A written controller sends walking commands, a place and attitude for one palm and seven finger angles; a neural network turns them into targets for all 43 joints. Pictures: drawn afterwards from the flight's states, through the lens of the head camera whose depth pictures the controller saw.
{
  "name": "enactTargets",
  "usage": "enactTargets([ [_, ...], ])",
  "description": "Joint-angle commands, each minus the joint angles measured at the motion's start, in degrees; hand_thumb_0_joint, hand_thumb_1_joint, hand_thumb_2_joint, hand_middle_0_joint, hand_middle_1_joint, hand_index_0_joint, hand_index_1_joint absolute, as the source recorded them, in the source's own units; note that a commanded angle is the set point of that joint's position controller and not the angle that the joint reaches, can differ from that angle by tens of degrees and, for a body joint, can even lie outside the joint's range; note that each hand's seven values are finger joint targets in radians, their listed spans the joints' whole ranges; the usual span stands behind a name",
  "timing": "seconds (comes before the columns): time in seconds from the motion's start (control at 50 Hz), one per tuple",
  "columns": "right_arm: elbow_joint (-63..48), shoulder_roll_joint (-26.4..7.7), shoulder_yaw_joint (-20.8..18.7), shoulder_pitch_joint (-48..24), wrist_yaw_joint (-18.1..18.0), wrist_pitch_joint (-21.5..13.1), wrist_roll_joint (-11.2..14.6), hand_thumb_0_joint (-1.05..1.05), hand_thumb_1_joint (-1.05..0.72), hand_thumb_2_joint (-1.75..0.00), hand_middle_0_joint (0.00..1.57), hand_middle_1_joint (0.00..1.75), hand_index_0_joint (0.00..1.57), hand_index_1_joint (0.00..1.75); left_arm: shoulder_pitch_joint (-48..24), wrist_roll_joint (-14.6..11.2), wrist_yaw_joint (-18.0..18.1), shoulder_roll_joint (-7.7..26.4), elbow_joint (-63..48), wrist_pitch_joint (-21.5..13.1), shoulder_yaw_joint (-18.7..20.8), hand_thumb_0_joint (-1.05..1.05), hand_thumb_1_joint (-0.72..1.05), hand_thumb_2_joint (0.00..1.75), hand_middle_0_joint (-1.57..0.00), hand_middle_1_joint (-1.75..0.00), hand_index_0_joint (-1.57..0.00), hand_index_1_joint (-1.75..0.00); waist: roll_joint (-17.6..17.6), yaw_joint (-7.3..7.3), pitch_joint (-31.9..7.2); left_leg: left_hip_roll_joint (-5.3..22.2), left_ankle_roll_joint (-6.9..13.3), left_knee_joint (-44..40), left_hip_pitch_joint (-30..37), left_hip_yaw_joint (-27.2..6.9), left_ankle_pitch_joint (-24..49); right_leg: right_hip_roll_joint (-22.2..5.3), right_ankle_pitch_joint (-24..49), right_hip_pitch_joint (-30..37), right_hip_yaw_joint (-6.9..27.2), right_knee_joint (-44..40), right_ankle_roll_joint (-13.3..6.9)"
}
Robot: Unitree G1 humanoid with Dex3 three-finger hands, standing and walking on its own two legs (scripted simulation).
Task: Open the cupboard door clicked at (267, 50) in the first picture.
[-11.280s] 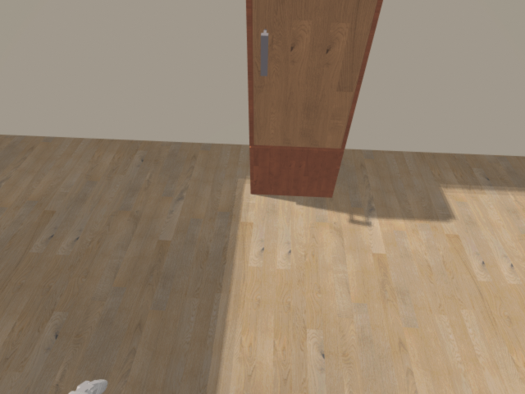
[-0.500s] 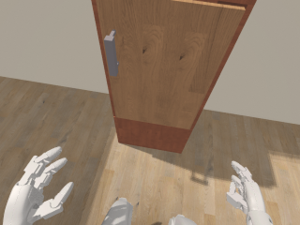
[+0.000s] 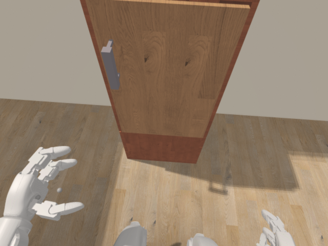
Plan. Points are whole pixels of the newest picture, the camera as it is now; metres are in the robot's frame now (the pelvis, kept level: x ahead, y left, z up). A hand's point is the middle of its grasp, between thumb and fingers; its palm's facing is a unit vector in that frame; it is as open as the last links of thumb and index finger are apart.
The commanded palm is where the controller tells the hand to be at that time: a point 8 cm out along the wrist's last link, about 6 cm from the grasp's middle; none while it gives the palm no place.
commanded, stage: raise the hand with hooked fingers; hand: left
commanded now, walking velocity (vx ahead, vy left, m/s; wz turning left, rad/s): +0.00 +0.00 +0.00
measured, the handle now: (113, 65) +0.59 +0.19 +0.08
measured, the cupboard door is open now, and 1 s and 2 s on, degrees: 0 0 0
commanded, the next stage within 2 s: move the hooked fingers beside the handle in 1.06 s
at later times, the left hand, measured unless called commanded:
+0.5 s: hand (32, 155) +0.28 +0.29 +0.09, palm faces +0.01 -1.00 -0.07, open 13.9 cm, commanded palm +0.26 +0.34 +0.09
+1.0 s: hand (40, 148) +0.30 +0.28 +0.09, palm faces -0.01 -1.00 -0.06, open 14.0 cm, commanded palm +0.27 +0.33 +0.09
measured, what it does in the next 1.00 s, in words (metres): stands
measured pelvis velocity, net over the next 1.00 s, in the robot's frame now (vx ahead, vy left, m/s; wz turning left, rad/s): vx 0.01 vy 0.01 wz -0.01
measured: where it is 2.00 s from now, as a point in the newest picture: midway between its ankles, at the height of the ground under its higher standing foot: outside the picture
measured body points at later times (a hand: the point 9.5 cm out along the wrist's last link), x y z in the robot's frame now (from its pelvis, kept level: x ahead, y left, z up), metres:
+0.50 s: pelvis +0.01 +0.02 +0.02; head +0.06 +0.04 +0.47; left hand +0.27 +0.35 +0.09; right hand +0.17 -0.22 -0.05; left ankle +0.04 +0.11 -0.66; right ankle +0.00 -0.11 -0.66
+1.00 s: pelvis +0.01 +0.01 +0.03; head +0.07 +0.02 +0.47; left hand +0.29 +0.33 +0.10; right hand +0.16 -0.24 -0.06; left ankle +0.04 +0.11 -0.66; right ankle +0.00 -0.11 -0.66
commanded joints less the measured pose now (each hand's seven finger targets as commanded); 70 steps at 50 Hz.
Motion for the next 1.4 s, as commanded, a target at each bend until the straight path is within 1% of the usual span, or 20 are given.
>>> enactTargets([
  [0.0,-10.3,-7.3,-2.0,-2.3,-1.3,-4.8,0.1,0.0,-0.9,-0.9,0.2,0.3,0.2,0.3,-10.6,-1.8,-1.0,16.7,-15.7,-3.1,8.0,0.0,-0.34,0.37,-0.29,-1.1,-0.29,-1.1,3.8,0.51,-14.7,-1.6,1.0,-10.6,15.3,-3.3,9.7,2.0,7.2,5.4,4.9,-11.8,-0.1],
  [0.02,-10.6,-6.8,-1.6,-2.4,-1.2,-4.9,0.2,0.0,-0.9,-0.9,0.2,0.3,0.2,0.3,-11.0,-2.2,-0.3,15.8,-17.8,-3.7,8.1,0.0,-0.36,0.36,-0.29,-1.11,-0.29,-1.11,6.2,1.07,-15.8,-1.5,0.8,-11.9,17.8,-3.5,10.6,2.2,8.2,5.7,3.8,-11.3,-0.3],
  [0.06,-10.6,-6.3,-1.4,-2.6,-1.1,-4.9,0.0,0.0,-0.9,-0.9,0.2,0.3,0.2,0.3,-9.6,-2.5,2.1,15.0,-17.4,-3.9,9.1,0.0,-0.41,0.34,-0.29,-1.14,-0.29,-1.14,6.5,1.65,-14.9,-1.3,0.3,-13.4,19.6,-4.1,11.2,2.6,9.1,5.4,2.4,-10.9,-0.5],
  [0.12,-10.5,-6.5,-1.1,-2.4,-0.6,-4.1,0.0,0.0,-0.9,-0.9,0.2,0.3,0.2,0.3,-9.1,-2.1,3.6,13.1,-13.0,-2.1,8.2,0.0,-0.48,0.31,-0.3,-1.18,-0.3,-1.18,6.7,1.01,-12.1,-1.2,-0.2,-14.6,20.1,-4.6,11.5,2.7,10.0,4.7,1.3,-11.1,-0.4],
  [0.2,-11.3,-7.7,-0.8,-1.6,-0.5,-2.5,0.5,0.0,-0.9,-0.9,0.2,0.3,0.2,0.3,-10.8,-0.5,0.9,11.8,-3.2,4.2,4.8,0.0,-0.5,0.3,-0.3,-1.2,-0.3,-1.2,3.7,-0.31,-6.4,-1.2,-0.2,-16.2,17.3,-4.7,7.4,2.8,8.8,3.7,1.0,-13.1,-0.1],
  [0.26,-12.2,-8.2,-0.7,-1.6,-0.9,-2.1,0.6,0.0,-0.9,-0.9,0.2,0.3,0.2,0.3,-17.2,-0.2,-1.3,14.3,-3.9,6.4,5.2,0.0,-0.5,0.3,-0.3,-1.2,-0.3,-1.2,2.1,-0.7,-8.3,-1.4,0.1,-16.5,18.2,-4.5,7.6,2.7,9.3,5.1,1.3,-14.2,0.0],
  [0.36,-11.5,-7.7,-0.4,-1.4,-1.4,-2.8,-0.2,0.0,-0.9,-0.9,0.2,0.3,0.2,0.3,-24.9,-1.7,-1.6,19.1,-8.8,2.1,10.2,0.0,-0.5,0.3,-0.3,-1.2,-0.3,-1.2,5.0,0.19,-14.7,-1.3,-0.4,-15.9,24.9,-5.1,14.8,3.1,12.9,6.5,1.6,-13.5,-0.6],
  [0.42,-10.3,-7.6,-0.1,-0.9,-1.4,-2.7,-0.3,0.0,-0.9,-0.9,0.2,0.3,0.2,0.3,-26.4,-1.5,-1.6,20.3,-6.0,0.7,11.4,0.0,-0.5,0.3,-0.3,-1.2,-0.3,-1.2,6.4,0.29,-14.4,-1.1,-0.8,-16.1,25.9,-5.3,16.7,3.3,13.4,6.4,1.5,-13.2,-0.8],
  [0.48,-9.8,-8.1,-0.2,-0.8,-1.5,-2.0,0.1,0.0,-0.9,-0.9,0.2,0.3,0.2,0.3,-26.7,-1.1,-3.1,19.7,0.3,2.9,10.4,0.0,-0.5,0.3,-0.3,-1.2,-0.3,-1.2,6.2,-0.21,-11.6,-1.0,-0.8,-17.2,24.5,-5.2,14.1,2.9,12.3,5.7,1.4,-14.2,-0.5],
  [0.54,-10.2,-8.6,-0.2,-0.4,-1.8,-1.3,0.4,0.0,-0.9,-0.9,0.2,0.3,0.2,0.3,-28.3,-1.1,-5.2,21.0,3.9,6.4,10.5,0.0,-0.5,0.3,-0.3,-1.2,-0.3,-1.2,5.4,0.06,-12.2,-1.3,-0.6,-17.7,24.3,-4.7,15.1,2.8,13.7,7.2,1.4,-15.1,-0.5],
  [0.6,-11.3,-8.6,-0.5,-0.2,-1.4,-1.3,0.3,0.0,-0.9,-0.9,0.2,0.3,0.2,0.3,-25.8,-1.8,-6.4,19.5,3.8,7.8,9.4,0.0,-0.5,0.3,-0.3,-1.2,-0.3,-1.2,3.7,0.63,-13.3,-1.5,-0.2,-17.1,24.6,-4.4,18.8,3.1,16.6,8.9,1.4,-15.4,-0.6],
  [0.7,-11.7,-8.5,-0.8,0.1,-0.6,-1.2,-0.1,0.0,-0.9,-0.9,0.2,0.3,0.2,0.3,-26.5,-2.1,-4.1,21.9,-0.3,4.6,12.1,0.0,-0.5,0.3,-0.3,-1.2,-0.3,-1.2,3.9,1.05,-13.6,-1.5,-0.5,-16.9,25.0,-4.3,19.7,3.4,16.8,8.6,1.5,-14.8,-0.6],
  [0.84,-11.2,-8.2,-0.7,0.3,-0.6,-0.4,-0.1,0.0,-0.9,-0.9,0.2,0.3,0.2,0.3,-27.6,-1.0,-2.8,21.4,0.2,2.6,11.6,0.0,-0.5,0.3,-0.3,-1.2,-0.3,-1.2,7.0,0.35,-14.2,-1.5,-0.4,-17.2,25.5,-3.7,17.8,3.0,15.7,8.4,2.0,-14.9,-0.4],
  [0.96,-11.2,-8.1,-0.7,-0.2,-1.0,-0.2,0.2,0.0,-0.9,-0.9,0.2,0.3,0.2,0.3,-27.3,-1.7,-4.1,21.3,1.0,3.3,11.5,0.0,-0.5,0.3,-0.3,-1.2,-0.3,-1.2,3.6,-0.22,-13.6,-1.8,0.3,-16.5,23.4,-2.9,16.2,3.1,16.7,9.9,2.6,-16.0,0.0],
  [0.98,-11.0,-8.1,-0.5,-0.4,-1.1,-0.2,0.3,0.0,-0.9,-0.9,0.2,0.3,0.2,0.3,-27.6,-1.8,-4.2,21.0,1.4,3.3,11.2,0.0,-0.5,0.3,-0.3,-1.2,-0.3,-1.2,4.8,-0.12,-12.8,-1.9,0.2,-16.7,23.1,-2.9,15.3,3.0,15.7,9.5,2.7,-16.1,-0.1],
  [1.04,-10.8,-8.1,-0.3,-0.4,-1.3,0.0,0.3,0.0,-0.9,-0.9,0.2,0.3,0.2,0.3,-27.9,-2.4,-4.6,20.5,4.3,3.7,11.3,0.0,-0.5,0.3,-0.3,-1.2,-0.3,-1.2,1.8,-0.55,-11.2,-2.1,0.5,-16.2,21.0,-2.4,13.4,3.0,15.1,9.7,3.3,-16.8,0.1],
  [1.14,-11.0,-8.0,-0.3,-0.6,-1.2,-0.1,0.3,0.0,-0.9,-0.9,0.2,0.3,0.2,0.3,-28.7,-2.0,-5.1,20.6,4.6,3.5,10.6,0.0,-0.5,0.3,-0.3,-1.2,-0.3,-1.2,2.1,-0.44,-12.1,-2.4,0.7,-15.1,19.6,-1.7,13.5,2.5,15.5,11.0,4.6,-16.8,0.3],
  [1.16,-10.5,-8.2,-0.4,-0.4,-1.4,0.0,0.2,0.0,-0.9,-0.9,0.2,0.3,0.2,0.3,-30.9,-1.6,-4.8,22.8,4.3,3.0,12.1,0.0,-0.5,0.3,-0.3,-1.2,-0.3,-1.2,2.6,-0.58,-12.6,-2.2,0.7,-14.9,19.9,-1.9,13.9,2.5,15.8,10.8,4.6,-16.5,0.3],
  [1.22,-9.3,-8.1,-0.1,0.0,-1.8,0.0,0.0,0.0,-0.9,-0.9,0.2,0.3,0.2,0.3,-37.3,-1.2,-4.7,24.4,5.5,1.8,12.5,0.0,-0.5,0.3,-0.3,-1.2,-0.3,-1.2,3.2,-1.46,-12.6,-2.1,0.8,-13.8,18.8,-1.7,12.8,2.5,14.5,10.5,5.9,-16.5,0.4],
  [1.38,-7.4,-8.4,0.1,1.0,-2.2,0.7,0.3,0.0,-0.9,-0.9,0.2,0.3,0.2,0.3,-46.0,0.4,-6.3,25.3,15.5,2.7,10.7,0.0,-0.5,0.3,-0.3,-1.2,-0.3,-1.2,4.3,-2.27,-13.3,-2.0,0.9,-13.0,17.4,-1.5,12.1,2.0,14.2,9.4,6.5,-16.1,0.4],
])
